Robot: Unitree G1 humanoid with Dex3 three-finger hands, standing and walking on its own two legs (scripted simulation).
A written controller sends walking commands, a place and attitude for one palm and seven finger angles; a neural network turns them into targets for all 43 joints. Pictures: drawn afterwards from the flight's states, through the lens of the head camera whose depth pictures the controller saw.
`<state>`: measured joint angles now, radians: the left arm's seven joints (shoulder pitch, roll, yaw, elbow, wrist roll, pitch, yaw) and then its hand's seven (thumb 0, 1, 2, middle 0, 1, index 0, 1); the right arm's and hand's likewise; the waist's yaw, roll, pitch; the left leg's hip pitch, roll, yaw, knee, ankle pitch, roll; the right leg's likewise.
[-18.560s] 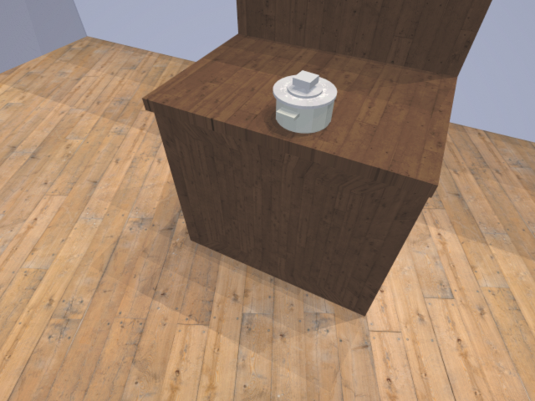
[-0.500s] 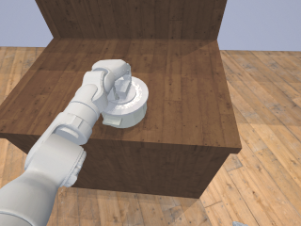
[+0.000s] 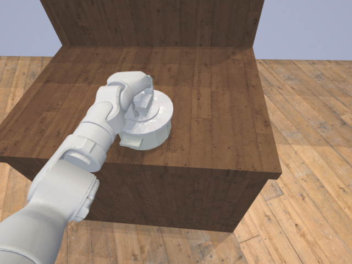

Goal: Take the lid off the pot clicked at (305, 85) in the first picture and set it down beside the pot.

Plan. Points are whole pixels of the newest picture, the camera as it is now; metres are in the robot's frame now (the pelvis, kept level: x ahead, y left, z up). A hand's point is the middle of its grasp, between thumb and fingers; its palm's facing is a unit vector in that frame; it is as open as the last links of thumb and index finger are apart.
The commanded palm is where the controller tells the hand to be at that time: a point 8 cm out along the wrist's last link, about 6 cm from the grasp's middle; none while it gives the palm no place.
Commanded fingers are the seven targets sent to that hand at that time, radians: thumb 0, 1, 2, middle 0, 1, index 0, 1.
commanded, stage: close the fingers and squeeze the knob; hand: left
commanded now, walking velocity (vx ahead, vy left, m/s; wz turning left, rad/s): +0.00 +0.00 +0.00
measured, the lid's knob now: (140, 102) +0.49 +0.08 +0.09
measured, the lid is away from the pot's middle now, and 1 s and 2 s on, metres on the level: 0.01 0.01 0.01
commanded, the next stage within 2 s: lift the lid straight up in 0.10 s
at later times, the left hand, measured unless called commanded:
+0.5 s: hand (132, 102) +0.45 +0.09 +0.13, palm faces -0.31 +0.00 -0.95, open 8.6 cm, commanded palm +0.45 +0.09 +0.20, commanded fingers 0.00 0.61 1.06 -1.11 -1.18 -0.68 -1.00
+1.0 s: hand (129, 88) +0.46 +0.08 +0.17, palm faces -0.30 +0.00 -0.96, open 8.6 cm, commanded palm +0.44 +0.09 +0.24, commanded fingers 0.00 0.61 1.06 -1.11 -1.18 -0.68 -1.00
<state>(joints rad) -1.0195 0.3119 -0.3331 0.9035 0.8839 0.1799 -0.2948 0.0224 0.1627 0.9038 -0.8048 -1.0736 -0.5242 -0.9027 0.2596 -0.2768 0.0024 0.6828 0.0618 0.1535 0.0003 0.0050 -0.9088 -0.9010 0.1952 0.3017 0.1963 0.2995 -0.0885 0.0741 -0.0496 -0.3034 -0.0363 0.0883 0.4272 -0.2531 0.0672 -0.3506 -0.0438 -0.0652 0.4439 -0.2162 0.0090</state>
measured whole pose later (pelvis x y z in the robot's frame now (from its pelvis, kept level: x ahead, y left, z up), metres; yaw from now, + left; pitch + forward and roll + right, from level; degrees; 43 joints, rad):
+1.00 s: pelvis -0.01 +0.00 +0.00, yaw +1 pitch +4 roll +0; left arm -1.10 0.33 -0.34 0.83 0.88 0.23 -0.39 0.01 0.25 0.90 -1.02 -1.14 -0.46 -0.86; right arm 0.23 -0.28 0.01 0.68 0.06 0.11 0.00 0.01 -0.91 -0.90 0.19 0.30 0.20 0.30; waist -0.07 0.08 -0.03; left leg -0.24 -0.04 0.07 0.39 -0.22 0.06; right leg -0.30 -0.05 -0.08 0.42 -0.20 0.00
